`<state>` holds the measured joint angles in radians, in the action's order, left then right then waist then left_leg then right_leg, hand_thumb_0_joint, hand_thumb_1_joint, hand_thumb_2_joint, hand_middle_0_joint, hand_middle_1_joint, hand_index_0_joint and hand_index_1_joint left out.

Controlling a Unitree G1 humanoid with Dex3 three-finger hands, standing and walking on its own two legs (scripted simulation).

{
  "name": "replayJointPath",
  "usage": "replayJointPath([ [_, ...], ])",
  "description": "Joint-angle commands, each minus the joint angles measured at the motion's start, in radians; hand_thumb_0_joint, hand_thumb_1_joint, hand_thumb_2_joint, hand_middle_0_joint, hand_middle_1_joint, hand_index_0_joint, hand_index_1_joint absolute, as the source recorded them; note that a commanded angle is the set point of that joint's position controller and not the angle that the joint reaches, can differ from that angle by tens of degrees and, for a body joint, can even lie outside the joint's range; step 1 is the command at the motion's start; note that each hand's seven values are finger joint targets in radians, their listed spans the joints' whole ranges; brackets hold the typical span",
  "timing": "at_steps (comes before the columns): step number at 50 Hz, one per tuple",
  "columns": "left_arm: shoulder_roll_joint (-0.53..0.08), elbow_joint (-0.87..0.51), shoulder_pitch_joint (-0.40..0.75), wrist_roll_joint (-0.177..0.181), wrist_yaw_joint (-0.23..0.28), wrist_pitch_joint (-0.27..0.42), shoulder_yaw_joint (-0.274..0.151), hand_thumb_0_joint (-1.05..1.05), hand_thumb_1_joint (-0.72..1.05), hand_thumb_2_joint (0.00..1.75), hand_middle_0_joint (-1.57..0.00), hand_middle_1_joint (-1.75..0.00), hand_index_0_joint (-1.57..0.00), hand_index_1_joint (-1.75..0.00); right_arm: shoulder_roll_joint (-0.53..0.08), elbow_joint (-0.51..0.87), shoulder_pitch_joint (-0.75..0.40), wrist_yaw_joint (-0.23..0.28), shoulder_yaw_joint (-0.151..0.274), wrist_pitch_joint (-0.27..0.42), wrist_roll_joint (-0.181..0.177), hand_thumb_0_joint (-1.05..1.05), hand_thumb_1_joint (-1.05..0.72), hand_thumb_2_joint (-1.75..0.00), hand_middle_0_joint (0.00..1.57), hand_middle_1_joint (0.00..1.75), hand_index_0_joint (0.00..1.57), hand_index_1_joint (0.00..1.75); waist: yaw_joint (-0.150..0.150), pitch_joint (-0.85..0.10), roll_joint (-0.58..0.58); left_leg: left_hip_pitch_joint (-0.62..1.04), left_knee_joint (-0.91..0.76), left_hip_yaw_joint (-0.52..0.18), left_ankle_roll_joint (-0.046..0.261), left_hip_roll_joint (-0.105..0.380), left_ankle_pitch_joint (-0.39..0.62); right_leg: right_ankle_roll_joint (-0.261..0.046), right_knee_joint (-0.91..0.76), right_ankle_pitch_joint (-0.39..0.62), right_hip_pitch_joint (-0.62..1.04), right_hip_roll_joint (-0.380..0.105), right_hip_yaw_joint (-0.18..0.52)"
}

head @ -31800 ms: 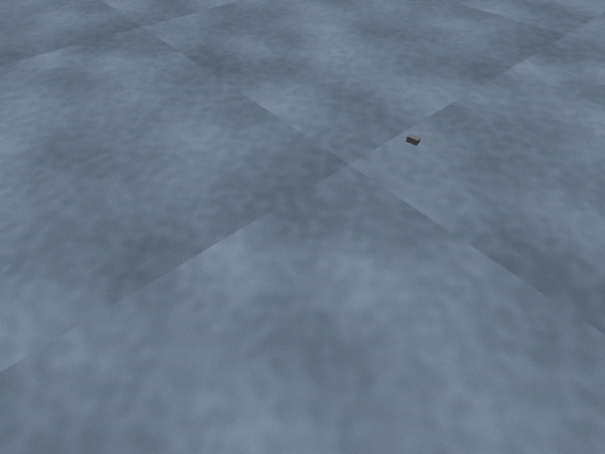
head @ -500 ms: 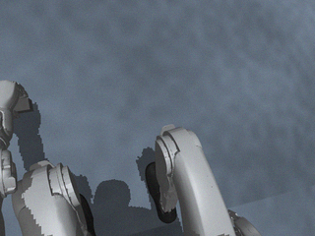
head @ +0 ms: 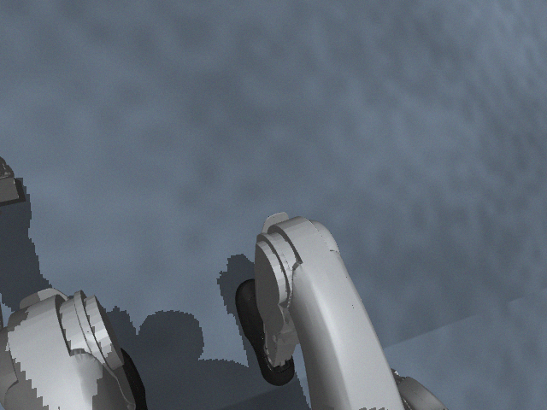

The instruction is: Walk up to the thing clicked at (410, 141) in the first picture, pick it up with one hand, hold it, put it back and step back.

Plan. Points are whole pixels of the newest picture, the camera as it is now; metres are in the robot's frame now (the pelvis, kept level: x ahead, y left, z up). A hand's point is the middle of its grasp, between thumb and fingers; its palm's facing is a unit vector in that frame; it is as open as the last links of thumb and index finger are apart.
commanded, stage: rest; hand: left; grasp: from above
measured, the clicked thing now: out of the picture +0.46 +0.27 -0.26
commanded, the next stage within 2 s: open in 0.76 s
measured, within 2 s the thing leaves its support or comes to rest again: rests again in 0.36 s
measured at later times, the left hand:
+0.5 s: hand out of the picture +0.45 +0.27 -0.24, palm faces -0.46 -0.10 -0.88, open 6.1 cm
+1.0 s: hand out of the picture +0.45 +0.27 -0.25, palm faces -0.46 -0.09 -0.88, open 6.2 cm
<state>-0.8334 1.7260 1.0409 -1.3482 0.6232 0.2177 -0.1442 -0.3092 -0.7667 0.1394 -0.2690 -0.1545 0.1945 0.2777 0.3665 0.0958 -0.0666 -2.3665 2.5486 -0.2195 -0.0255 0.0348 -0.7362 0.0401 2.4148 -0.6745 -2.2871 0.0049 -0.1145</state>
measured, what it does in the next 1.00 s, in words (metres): stands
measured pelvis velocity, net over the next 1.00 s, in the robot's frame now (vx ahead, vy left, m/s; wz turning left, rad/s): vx -0.01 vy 0.00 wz -0.05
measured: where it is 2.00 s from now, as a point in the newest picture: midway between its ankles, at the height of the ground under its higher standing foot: (207, 385)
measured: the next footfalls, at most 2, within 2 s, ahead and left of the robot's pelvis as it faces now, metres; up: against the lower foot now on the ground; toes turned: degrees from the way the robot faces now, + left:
none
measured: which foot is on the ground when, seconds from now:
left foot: down 0.00-1.00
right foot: down 0.00-1.00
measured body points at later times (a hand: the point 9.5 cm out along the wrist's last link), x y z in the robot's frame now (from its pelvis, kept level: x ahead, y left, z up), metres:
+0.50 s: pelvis +0.00 +0.00 +0.00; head +0.27 +0.10 +0.34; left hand +0.47 +0.27 -0.19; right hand +0.02 -0.25 -0.07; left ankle +0.06 +0.13 -0.26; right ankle +0.10 -0.12 -0.26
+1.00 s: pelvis -0.01 +0.00 +0.00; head +0.27 +0.10 +0.34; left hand +0.47 +0.27 -0.20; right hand +0.02 -0.25 -0.06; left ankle +0.06 +0.13 -0.26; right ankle +0.10 -0.12 -0.26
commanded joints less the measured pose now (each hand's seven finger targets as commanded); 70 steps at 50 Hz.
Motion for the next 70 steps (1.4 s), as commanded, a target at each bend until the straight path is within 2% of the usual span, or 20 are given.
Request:
replayJointPath([
  [1, -0.226, -0.106, 0.248, 0.013, 0.054, 0.009, -0.023, 0.00, 0.97, 0.11, -1.30, -0.03, -1.31, -0.02, -0.313, -0.012, 0.217, 0.001, 0.083, 0.003, 0.003, 0.00, -0.90, -0.90, 0.20, 0.30, 0.20, 0.30, 0.022, -0.679, 0.440, 0.496, -0.253, 0.124, 0.037, -0.017, 0.254, -0.059, -0.214, 0.283, 0.384, 0.053, -0.123],
  [2, -0.221, -0.074, 0.247, 0.008, 0.054, 0.005, -0.016, 0.00, 0.96, 0.10, -1.29, -0.04, -1.31, -0.02, -0.294, -0.007, 0.210, -0.002, 0.065, 0.003, 0.004, 0.00, -0.90, -0.90, 0.20, 0.30, 0.20, 0.30, 0.031, -0.658, 0.423, 0.478, -0.239, 0.125, 0.040, -0.014, 0.246, -0.059, -0.208, 0.285, 0.385, 0.056, -0.121],
  [4, -0.230, -0.095, 0.271, 0.009, 0.056, 0.007, -0.018, 0.00, 0.98, 0.13, -1.31, -0.04, -1.32, -0.02, -0.310, -0.015, 0.224, -0.005, 0.071, 0.003, 0.008, 0.00, -0.90, -0.90, 0.20, 0.30, 0.20, 0.30, 0.048, -0.664, 0.422, 0.475, -0.234, 0.126, 0.043, -0.015, 0.249, -0.054, -0.211, 0.296, 0.396, 0.056, -0.119],
  [7, -0.238, -0.082, 0.258, 0.018, 0.064, 0.004, -0.021, 0.00, 0.97, 0.14, -1.31, -0.04, -1.32, -0.03, -0.306, -0.006, 0.203, -0.007, 0.059, 0.009, 0.006, 0.00, -0.90, -0.90, 0.20, 0.30, 0.20, 0.30, 0.038, -0.661, 0.428, 0.469, -0.233, 0.121, 0.042, -0.010, 0.250, -0.056, -0.218, 0.298, 0.402, 0.061, -0.119],
  [9, -0.227, -0.058, 0.272, 0.012, 0.063, 0.006, -0.004, 0.00, 1.00, 0.12, -1.32, -0.05, -1.33, -0.03, -0.311, -0.002, 0.191, -0.010, 0.049, 0.017, 0.010, 0.00, -0.90, -0.90, 0.20, 0.30, 0.20, 0.30, 0.055, -0.614, 0.407, 0.444, -0.231, 0.115, 0.042, -0.012, 0.211, -0.058, -0.212, 0.259, 0.364, 0.058, -0.131],
  [18, -0.252, -0.074, 0.270, 0.014, 0.076, 0.010, 0.003, 0.00, 1.02, 0.13, -1.34, -0.03, -1.35, -0.02, -0.333, 0.004, 0.182, -0.016, 0.042, 0.036, 0.017, 0.00, -0.90, -0.90, 0.20, 0.30, 0.20, 0.30, 0.059, -0.622, 0.434, 0.477, -0.240, 0.103, 0.039, -0.007, 0.212, -0.055, -0.221, 0.259, 0.381, 0.065, -0.140],
  [20, -0.232, -0.065, 0.278, 0.013, 0.074, 0.010, 0.024, 0.00, 1.02, 0.13, -1.34, -0.04, -1.36, -0.03, -0.325, 0.004, 0.165, -0.021, 0.031, 0.045, 0.018, 0.00, -0.90, -0.90, 0.20, 0.30, 0.20, 0.30, 0.068, -0.596, 0.435, 0.475, -0.241, 0.097, 0.035, -0.005, 0.197, -0.056, -0.209, 0.246, 0.360, 0.064, -0.145],
  [26, -0.244, -0.047, 0.264, 0.016, 0.088, -0.001, 0.017, 0.00, 1.01, 0.16, -1.34, -0.06, -1.35, -0.05, -0.330, 0.014, 0.166, -0.037, 0.013, 0.057, 0.022, 0.00, -0.90, -0.90, 0.20, 0.30, 0.20, 0.30, 0.072, -0.603, 0.443, 0.494, -0.227, 0.094, 0.033, -0.001, 0.254, -0.051, -0.202, 0.305, 0.394, 0.069, -0.148],
  [27, -0.266, -0.057, 0.265, 0.017, 0.096, 0.001, 0.004, 0.00, 1.00, 0.16, -1.33, -0.06, -1.35, -0.05, -0.337, 0.012, 0.170, -0.037, 0.014, 0.056, 0.021, 0.00, -0.90, -0.90, 0.20, 0.30, 0.20, 0.30, 0.067, -0.619, 0.453, 0.489, -0.238, 0.093, 0.033, -0.001, 0.253, -0.053, -0.209, 0.304, 0.409, 0.072, -0.147],
  [29, -0.240, -0.061, 0.283, 0.024, 0.097, -0.006, 0.030, 0.00, 0.99, 0.13, -1.32, -0.05, -1.33, -0.04, -0.351, 0.012, 0.154, -0.040, 0.028, 0.065, 0.020, 0.00, -0.90, -0.90, 0.20, 0.30, 0.20, 0.30, 0.073, -0.592, 0.458, 0.478, -0.232, 0.095, 0.033, -0.001, 0.235, -0.053, -0.212, 0.286, 0.386, 0.069, -0.144],
  [30, -0.246, -0.024, 0.268, 0.026, 0.094, -0.012, 0.022, 0.00, 0.99, 0.14, -1.32, -0.06, -1.34, -0.05, -0.331, 0.017, 0.165, -0.046, 0.003, 0.068, 0.022, 0.00, -0.91, -0.90, 0.20, 0.30, 0.20, 0.30, 0.083, -0.581, 0.422, 0.468, -0.216, 0.092, 0.037, -0.001, 0.237, -0.049, -0.208, 0.297, 0.401, 0.069, -0.148],
  [32, -0.267, -0.032, 0.265, 0.029, 0.094, -0.009, 0.006, 0.00, 0.99, 0.14, -1.33, -0.04, -1.34, -0.03, -0.350, 0.013, 0.172, -0.042, 0.014, 0.067, 0.016, 0.00, -0.91, -0.90, 0.20, 0.30, 0.20, 0.30, 0.075, -0.586, 0.423, 0.468, -0.238, 0.086, 0.035, -0.002, 0.230, -0.053, -0.214, 0.282, 0.393, 0.069, -0.150],
  [37, -0.253, -0.004, 0.255, 0.036, 0.082, -0.009, 0.025, 0.00, 1.00, 0.17, -1.33, -0.08, -1.34, -0.07, -0.345, 0.025, 0.154, -0.045, -0.003, 0.073, 0.019, 0.00, -0.91, -0.90, 0.20, 0.30, 0.20, 0.30, 0.083, -0.568, 0.407, 0.461, -0.225, 0.085, 0.038, -0.001, 0.221, -0.048, -0.212, 0.278, 0.396, 0.067, -0.151],
  [43, -0.273, 0.002, 0.257, 0.034, 0.080, 0.005, 0.035, 0.00, 1.00, 0.18, -1.33, -0.08, -1.34, -0.07, -0.358, 0.036, 0.149, -0.042, -0.019, 0.072, 0.024, 0.00, -0.90, -0.90, 0.20, 0.30, 0.20, 0.30, 0.090, -0.544, 0.412, 0.460, -0.241, 0.073, 0.036, 0.001, 0.203, -0.050, -0.219, 0.254, 0.389, 0.070, -0.162],
  [48, -0.273, -0.013, 0.253, 0.040, 0.086, 0.007, 0.055, 0.00, 0.60, 0.16, -0.94, -0.13, -0.95, -0.12, -0.353, 0.042, 0.136, -0.042, -0.030, 0.079, 0.023, 0.00, -0.89, -0.90, 0.20, 0.30, 0.20, 0.30, 0.086, -0.544, 0.411, 0.462, -0.237, 0.074, 0.035, 0.003, 0.207, -0.048, -0.226, 0.263, 0.409, 0.073, -0.158],
  [52, -0.278, -0.012, 0.258, 0.044, 0.091, 0.004, 0.051, 0.00, 0.32, 0.30, -0.81, -0.23, -0.81, -0.23, -0.359, 0.045, 0.153, -0.041, -0.030, 0.080, 0.023, 0.00, -0.89, -0.90, 0.20, 0.30, 0.20, 0.30, 0.095, -0.546, 0.404, 0.460, -0.230, 0.077, 0.038, 0.003, 0.209, -0.045, -0.229, 0.273, 0.415, 0.075, -0.156],
  [55, -0.272, -0.015, 0.264, 0.054, 0.091, 0.002, 0.064, 0.00, 0.23, 0.37, -0.75, -0.28, -0.74, -0.29, -0.361, 0.051, 0.141, -0.039, -0.033, 0.085, 0.017, 0.00, -0.90, -0.90, 0.20, 0.30, 0.20, 0.30, 0.103, -0.530, 0.405, 0.458, -0.237, 0.068, 0.035, 0.006, 0.189, -0.046, -0.234, 0.258, 0.413, 0.072, -0.156],
  [58, -0.290, -0.024, 0.266, 0.059, 0.098, -0.002, 0.058, 0.00, 0.15, 0.44, -0.70, -0.33, -0.68, -0.34, -0.359, 0.045, 0.139, -0.034, -0.033, 0.082, 0.018, 0.00, -0.90, -0.90, 0.20, 0.30, 0.20, 0.30, 0.095, -0.540, 0.391, 0.437, -0.240, 0.074, 0.037, 0.007, 0.178, -0.048, -0.249, 0.246, 0.434, 0.076, -0.146],
  [60, -0.292, -0.031, 0.262, 0.052, 0.099, -0.001, 0.050, 0.00, 0.11, 0.48, -0.66, -0.36, -0.64, -0.38, -0.363, 0.040, 0.152, -0.033, -0.027, 0.078, 0.018, 0.00, -0.89, -0.90, 0.20, 0.30, 0.20, 0.30, 0.091, -0.564, 0.415, 0.465, -0.247, 0.071, 0.034, 0.010, 0.203, -0.050, -0.245, 0.265, 0.435, 0.082, -0.153],
  [70, -0.277, -0.031, 0.275, 0.045, 0.106, -0.001, 0.067, 0.00, -0.05, 0.61, -0.50, -0.52, -0.49, -0.54, -0.365, 0.052, 0.136, -0.036, -0.035, 0.085, 0.021, 0.00, -0.89, -0.90, 0.20, 0.30, 0.20, 0.30, 0.108, -0.522, 0.424, 0.480, -0.250, 0.063, 0.029, 0.010, 0.197, -0.048, -0.237, 0.263, 0.409, 0.072, -0.163],
])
